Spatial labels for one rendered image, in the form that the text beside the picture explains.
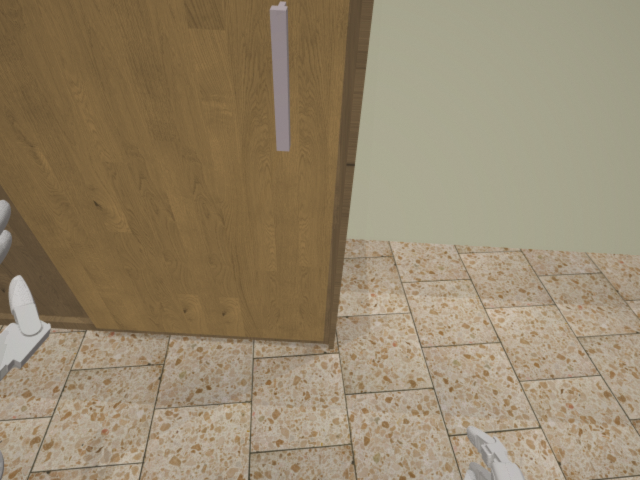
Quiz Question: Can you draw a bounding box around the wardrobe door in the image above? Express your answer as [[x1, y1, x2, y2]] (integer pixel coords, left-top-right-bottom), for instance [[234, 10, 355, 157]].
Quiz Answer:
[[0, 0, 350, 341], [0, 185, 89, 317]]

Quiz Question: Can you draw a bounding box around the right robot hand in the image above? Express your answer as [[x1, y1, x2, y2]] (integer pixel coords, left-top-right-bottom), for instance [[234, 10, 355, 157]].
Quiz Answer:
[[464, 426, 525, 480]]

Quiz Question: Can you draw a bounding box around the handle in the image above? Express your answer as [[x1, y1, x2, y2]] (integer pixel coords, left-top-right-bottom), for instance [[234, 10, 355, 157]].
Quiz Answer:
[[270, 1, 291, 151]]

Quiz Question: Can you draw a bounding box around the left robot hand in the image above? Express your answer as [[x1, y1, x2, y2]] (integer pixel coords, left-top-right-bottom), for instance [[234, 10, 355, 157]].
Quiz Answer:
[[0, 200, 51, 381]]

